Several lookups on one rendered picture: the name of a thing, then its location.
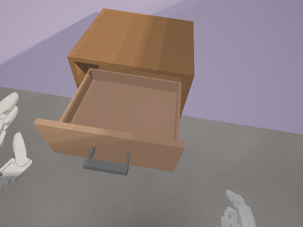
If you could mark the right robot hand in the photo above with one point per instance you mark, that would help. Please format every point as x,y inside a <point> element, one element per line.
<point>243,217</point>

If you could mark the left robot hand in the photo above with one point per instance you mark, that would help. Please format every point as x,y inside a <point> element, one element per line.
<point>14,168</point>

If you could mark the handle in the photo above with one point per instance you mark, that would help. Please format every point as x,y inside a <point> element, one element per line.
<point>106,166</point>

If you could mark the cabinet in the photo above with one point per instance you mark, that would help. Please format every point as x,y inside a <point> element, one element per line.
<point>137,44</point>

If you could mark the drawer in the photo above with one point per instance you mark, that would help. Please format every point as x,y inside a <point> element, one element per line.
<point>118,113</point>

